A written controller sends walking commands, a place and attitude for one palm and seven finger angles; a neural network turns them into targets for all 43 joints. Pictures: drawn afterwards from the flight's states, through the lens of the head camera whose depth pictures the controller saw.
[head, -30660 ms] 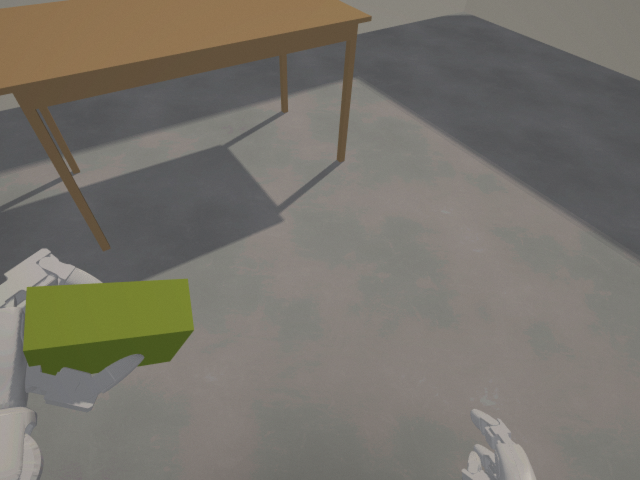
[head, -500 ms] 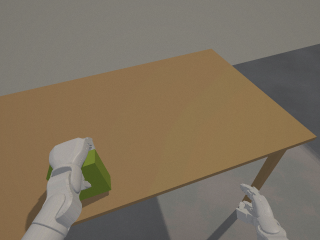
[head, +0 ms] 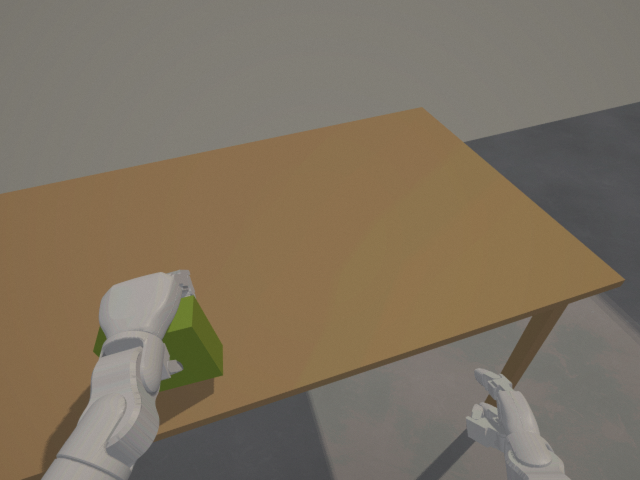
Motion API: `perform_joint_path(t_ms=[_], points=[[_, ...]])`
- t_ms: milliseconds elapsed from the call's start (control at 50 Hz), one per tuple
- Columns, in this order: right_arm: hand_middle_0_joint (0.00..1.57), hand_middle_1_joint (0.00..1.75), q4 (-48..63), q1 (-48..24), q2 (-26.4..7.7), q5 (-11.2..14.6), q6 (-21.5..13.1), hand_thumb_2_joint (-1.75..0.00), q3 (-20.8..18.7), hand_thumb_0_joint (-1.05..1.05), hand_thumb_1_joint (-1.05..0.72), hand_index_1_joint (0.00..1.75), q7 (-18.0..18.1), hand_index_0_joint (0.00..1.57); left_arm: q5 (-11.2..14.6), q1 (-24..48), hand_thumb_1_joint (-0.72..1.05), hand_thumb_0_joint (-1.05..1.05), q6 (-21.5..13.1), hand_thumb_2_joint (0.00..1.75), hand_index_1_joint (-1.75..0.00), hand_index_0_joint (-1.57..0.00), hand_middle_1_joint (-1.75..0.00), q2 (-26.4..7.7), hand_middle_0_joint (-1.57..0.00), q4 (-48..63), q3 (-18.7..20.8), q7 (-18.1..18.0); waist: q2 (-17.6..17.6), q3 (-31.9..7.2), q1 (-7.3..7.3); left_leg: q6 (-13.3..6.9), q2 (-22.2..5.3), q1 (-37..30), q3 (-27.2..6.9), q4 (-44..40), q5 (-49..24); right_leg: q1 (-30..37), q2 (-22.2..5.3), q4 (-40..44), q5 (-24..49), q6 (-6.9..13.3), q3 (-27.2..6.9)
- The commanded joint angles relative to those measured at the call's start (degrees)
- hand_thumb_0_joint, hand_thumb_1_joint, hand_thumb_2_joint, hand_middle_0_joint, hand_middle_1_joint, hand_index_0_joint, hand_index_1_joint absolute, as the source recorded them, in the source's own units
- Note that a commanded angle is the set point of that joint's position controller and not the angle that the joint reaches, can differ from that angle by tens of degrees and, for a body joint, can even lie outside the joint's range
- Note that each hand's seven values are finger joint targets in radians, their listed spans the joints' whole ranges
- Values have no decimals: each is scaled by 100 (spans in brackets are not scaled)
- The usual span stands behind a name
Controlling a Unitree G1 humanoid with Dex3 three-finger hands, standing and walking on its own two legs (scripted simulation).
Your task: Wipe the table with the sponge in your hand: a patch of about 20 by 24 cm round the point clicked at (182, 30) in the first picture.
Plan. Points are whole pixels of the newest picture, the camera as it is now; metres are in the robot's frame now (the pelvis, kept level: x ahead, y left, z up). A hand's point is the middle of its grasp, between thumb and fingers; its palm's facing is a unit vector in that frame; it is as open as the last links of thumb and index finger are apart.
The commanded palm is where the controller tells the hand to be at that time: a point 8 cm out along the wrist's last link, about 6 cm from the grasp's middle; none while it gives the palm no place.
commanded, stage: move the sponge above the wiping area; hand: left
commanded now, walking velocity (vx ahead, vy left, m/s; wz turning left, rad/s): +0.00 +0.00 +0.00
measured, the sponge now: (171, 355) +0.25 +0.26 +0.01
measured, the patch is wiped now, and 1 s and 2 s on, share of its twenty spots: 0.00 0.00 0.05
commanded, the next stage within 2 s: lower the sponge onto the table in 0.66 s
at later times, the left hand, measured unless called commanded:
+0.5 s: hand (146, 305) +0.27 +0.28 +0.08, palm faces +0.08 -0.07 -0.99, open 9.5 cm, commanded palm +0.25 +0.29 +0.15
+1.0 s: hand (126, 292) +0.28 +0.31 +0.10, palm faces +0.16 -0.08 -0.98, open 9.5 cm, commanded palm +0.24 +0.29 +0.15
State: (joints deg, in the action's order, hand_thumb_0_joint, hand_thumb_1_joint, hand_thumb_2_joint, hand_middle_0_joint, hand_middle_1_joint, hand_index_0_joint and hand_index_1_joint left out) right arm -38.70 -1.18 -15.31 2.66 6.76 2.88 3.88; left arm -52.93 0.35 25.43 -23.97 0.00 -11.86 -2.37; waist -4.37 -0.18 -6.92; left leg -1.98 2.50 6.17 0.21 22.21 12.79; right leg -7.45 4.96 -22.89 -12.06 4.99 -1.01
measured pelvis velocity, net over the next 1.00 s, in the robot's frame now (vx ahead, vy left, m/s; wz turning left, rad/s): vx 0.01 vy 0.02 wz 0.00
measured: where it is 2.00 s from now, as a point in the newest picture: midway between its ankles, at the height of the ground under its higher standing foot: outside the picture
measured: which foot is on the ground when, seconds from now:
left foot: down 0.00-1.00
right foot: down 0.00-1.00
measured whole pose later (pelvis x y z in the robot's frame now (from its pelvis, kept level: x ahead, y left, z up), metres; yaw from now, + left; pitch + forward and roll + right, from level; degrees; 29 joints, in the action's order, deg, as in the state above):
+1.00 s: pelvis +0.01 +0.02 +0.00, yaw +0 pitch -2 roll +0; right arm -40.0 -1.5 -13.7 3.8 6.9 3.0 2.3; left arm -51.8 5.3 28.5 -24.6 -3.7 -7.1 -7.8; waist -4.6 -1.7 -6.6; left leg -3.1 3.4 6.2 0.7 20.9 12.5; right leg -7.3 4.1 -21.2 -11.5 3.6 -1.9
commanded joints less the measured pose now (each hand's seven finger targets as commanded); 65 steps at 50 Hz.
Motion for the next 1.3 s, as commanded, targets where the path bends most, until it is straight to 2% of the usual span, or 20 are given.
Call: perform_joint_path(t_ms=[0,180,280,320,340,420,440,520,600,700,800,820,840,900,980,1020,1080,1120,1220,1280], points=[[20,30,774,-1253,-486,71,-379,-90,-185,0,-90,30,63,20,-399,2677,10,0,-111,130,-160,-120,-160,-1546,-120,890,1238,-748,-289,-1218,107,-25,31,-19,-546,-285,-1048,369,-289,491,734,139,-1050],[20,30,1014,-1404,-661,238,-236,-90,-159,0,-90,30,-67,20,208,1598,10,0,820,130,-160,-120,-160,-879,-120,-15,533,172,740,-939,197,-133,41,397,-484,-261,-876,529,-464,438,998,-65,-892],[20,30,1047,-1111,-630,103,-326,-90,-178,0,-90,30,49,20,-83,2518,10,0,-46,130,-160,-120,-160,-1582,-120,596,1069,216,663,-1447,230,-225,83,214,-475,-109,-850,603,-440,390,962,-61,-997],[20,30,998,-1049,-621,14,-406,-90,-214,0,-90,30,119,20,-217,2824,10,0,-544,130,-160,-120,-160,-2300,-120,1130,1725,-75,212,-1793,88,-212,89,6,-521,-97,-974,757,-383,331,1085,12,-1174],[20,30,1007,-978,-521,-2,-464,-90,-251,0,-90,30,144,20,-287,2876,10,0,-742,130,-160,-120,-160,-2154,-120,1298,1712,-258,-111,-2067,63,-212,88,-27,-469,-85,-1145,951,-400,222,1275,20,-1041],[20,30,792,-935,-571,11,-526,-90,-313,0,-90,30,99,20,-302,2341,10,0,-755,130,-160,-120,-160,-2422,-120,927,2255,-857,-503,-1590,-72,-74,79,63,-557,-166,-1231,737,-323,340,1230,169,-1251],[20,30,787,-952,-531,47,-511,-90,-317,0,-90,30,77,20,-229,2406,10,0,-599,130,-160,-120,-160,-1951,-120,705,1864,-898,-315,-1442,30,-76,35,165,-475,-183,-1164,667,-366,352,1180,124,-1095],[20,30,739,-1279,-667,213,-437,-90,-304,0,-90,30,-29,20,213,1936,10,0,232,130,-160,-120,-160,-1490,-120,-57,1446,-654,143,-814,98,-29,6,289,-487,-314,-920,348,-395,535,762,59,-1021],[20,30,976,-1314,-689,251,-359,-90,-259,0,-90,30,-55,20,337,1573,10,0,677,130,-160,-120,-160,-733,-120,62,463,58,701,-957,263,-142,1,315,-504,-203,-1078,441,-472,397,1317,-69,-798],[20,30,1094,-1049,-624,72,-387,-90,-244,0,-90,30,-29,20,-20,2102,10,0,-104,130,-160,-120,-160,-1271,-120,1168,844,240,639,-1707,229,-204,24,-64,-565,-24,-1558,643,-405,196,1815,-36,-800],[20,30,881,-903,-501,-41,-427,-90,-271,0,-90,30,32,20,-524,2520,10,0,-681,130,-160,-120,-160,-1817,-120,1353,1604,-634,-228,-1767,-3,27,-82,-136,-650,-192,-1809,618,-249,144,1518,122,-776],[20,30,851,-974,-553,-33,-414,-90,-268,0,-90,30,21,20,-536,2493,10,0,-584,130,-160,-120,-160,-2161,-120,1364,1955,-812,-407,-1718,-89,49,-71,-91,-694,-266,-1687,651,-193,174,1380,190,-937],[20,30,885,-1041,-466,9,-401,-90,-243,0,-90,30,-4,20,-464,2471,10,0,-428,130,-160,-120,-160,-1637,-120,1186,1554,-897,-435,-1577,-37,71,-71,-36,-626,-278,-1680,604,-232,205,1325,177,-767],[20,30,777,-1257,-544,112,-316,-90,-242,0,-90,30,-89,20,-169,2199,10,0,156,130,-160,-120,-160,-1323,-120,571,1289,-905,-85,-1241,17,121,-80,33,-569,-348,-1525,444,-295,360,1207,146,-775],[20,30,957,-1538,-598,202,-198,-90,-207,0,-90,30,-178,20,186,1458,10,0,908,130,-160,-120,-160,-614,-120,461,552,-360,341,-1123,109,49,-58,103,-528,-324,-1624,596,-401,358,1631,48,-696],[20,30,1013,-1560,-676,222,-145,-90,-171,0,-90,30,-151,20,201,1501,10,0,1032,130,-160,-120,-160,-691,-120,521,491,-43,442,-1051,216,-16,-66,118,-572,-321,-1494,472,-377,354,1471,44,-733],[20,30,1097,-1357,-652,185,-152,-90,-139,0,-90,30,-95,20,44,2039,10,0,817,130,-160,-120,-160,-648,-120,695,215,288,594,-1150,347,-135,-62,56,-605,-227,-1335,319,-388,350,1262,-12,-585],[20,30,1108,-1264,-668,85,-179,-90,-144,0,-90,30,-46,20,-177,2397,10,0,433,130,-160,-120,-160,-1184,-120,1094,600,281,419,-1396,287,-153,-71,-78,-648,-220,-1282,374,-326,325,1086,33,-713],[20,30,946,-948,-562,-59,-353,-90,-239,0,-90,30,23,20,-521,2646,10,0,-575,130,-160,-120,-160,-1655,-120,1549,1316,-393,-342,-1823,46,57,-167,-282,-860,-255,-1655,499,-146,143,1138,155,-786],[20,30,879,-922,-495,13,-400,-90,-293,0,-90,30,-52,20,-360,2059,10,0,-468,130,-160,-120,-160,-856,-120,1002,877,-706,-319,-1456,68,205,-205,-243,-809,-288,-1809,189,-195,206,1089,150,-541]])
